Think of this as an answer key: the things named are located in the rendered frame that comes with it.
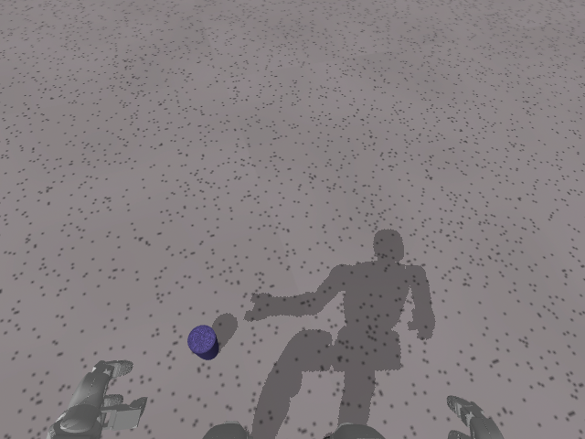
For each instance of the cup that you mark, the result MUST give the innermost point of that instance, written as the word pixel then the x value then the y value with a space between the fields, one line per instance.
pixel 202 340

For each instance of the left robot arm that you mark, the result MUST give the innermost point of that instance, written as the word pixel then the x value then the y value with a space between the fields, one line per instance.
pixel 82 421

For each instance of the left robot hand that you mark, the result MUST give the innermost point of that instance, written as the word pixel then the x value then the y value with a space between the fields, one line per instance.
pixel 92 390

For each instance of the right robot hand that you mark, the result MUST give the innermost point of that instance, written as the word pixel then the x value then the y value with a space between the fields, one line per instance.
pixel 472 416

